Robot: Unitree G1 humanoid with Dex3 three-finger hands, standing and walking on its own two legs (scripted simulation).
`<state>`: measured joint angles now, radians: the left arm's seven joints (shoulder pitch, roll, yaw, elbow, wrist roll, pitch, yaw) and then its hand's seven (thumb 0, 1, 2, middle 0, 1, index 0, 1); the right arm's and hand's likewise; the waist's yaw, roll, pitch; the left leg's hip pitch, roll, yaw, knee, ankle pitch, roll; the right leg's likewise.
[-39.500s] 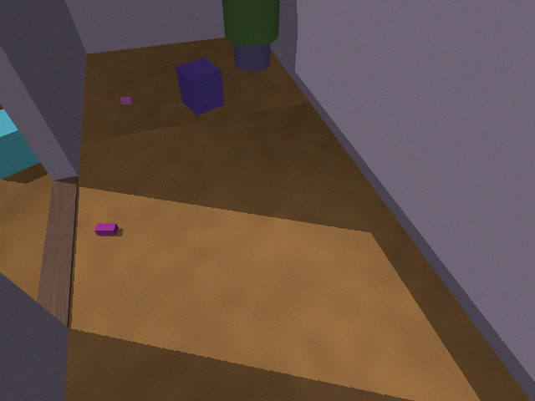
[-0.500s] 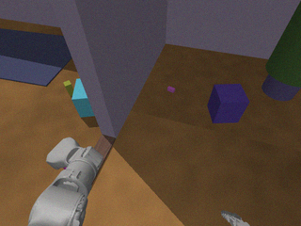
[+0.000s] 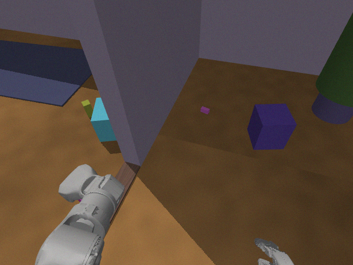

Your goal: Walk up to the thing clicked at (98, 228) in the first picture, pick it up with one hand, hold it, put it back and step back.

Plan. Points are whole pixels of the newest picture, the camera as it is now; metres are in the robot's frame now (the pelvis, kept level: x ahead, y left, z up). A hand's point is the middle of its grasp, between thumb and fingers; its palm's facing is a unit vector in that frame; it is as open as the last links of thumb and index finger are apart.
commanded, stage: hold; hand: left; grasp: from above
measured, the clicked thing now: (95, 203) +0.31 +0.23 -0.09
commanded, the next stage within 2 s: crouch in 0.62 s
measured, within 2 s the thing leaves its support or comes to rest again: neither
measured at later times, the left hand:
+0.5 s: hand (94, 197) +0.30 +0.22 -0.04, palm faces -0.21 -0.38 -0.90, open 10.1 cm
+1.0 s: hand (97, 204) +0.30 +0.21 -0.06, palm faces -0.27 -0.39 -0.88, open 10.1 cm
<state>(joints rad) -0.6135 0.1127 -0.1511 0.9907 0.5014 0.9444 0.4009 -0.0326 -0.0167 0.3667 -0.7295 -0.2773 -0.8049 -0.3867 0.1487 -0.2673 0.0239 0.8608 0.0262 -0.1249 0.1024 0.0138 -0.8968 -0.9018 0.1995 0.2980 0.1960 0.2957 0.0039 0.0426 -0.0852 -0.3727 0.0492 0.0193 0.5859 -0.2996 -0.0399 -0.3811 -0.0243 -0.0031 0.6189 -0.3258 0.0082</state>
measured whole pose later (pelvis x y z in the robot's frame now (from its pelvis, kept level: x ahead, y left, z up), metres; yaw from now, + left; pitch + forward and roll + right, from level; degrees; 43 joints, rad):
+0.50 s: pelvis +0.00 +0.00 +0.00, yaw +0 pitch +5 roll +1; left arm -0.60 0.10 -0.17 0.99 0.52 0.95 0.40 -0.04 -0.03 0.42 -0.72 -0.29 -0.79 -0.41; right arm 0.12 -0.26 0.02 0.86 0.03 -0.13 0.10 0.01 -0.89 -0.90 0.20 0.30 0.20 0.30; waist 0.01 0.03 -0.08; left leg -0.36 0.05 0.02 0.57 -0.29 -0.04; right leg -0.37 -0.02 0.00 0.60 -0.32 0.01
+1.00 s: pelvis +0.00 +0.00 +0.00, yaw +0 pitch +7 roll +1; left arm -0.63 0.10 -0.12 1.13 0.52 0.87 0.43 -0.02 0.01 0.38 -0.69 -0.31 -0.77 -0.41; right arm 0.14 -0.26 0.00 0.87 0.02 -0.14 0.10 0.01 -0.86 -0.89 0.20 0.30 0.20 0.30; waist -0.01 0.03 -0.08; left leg -0.42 0.06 0.02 0.60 -0.30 -0.05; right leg -0.43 -0.01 0.00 0.63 -0.32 0.00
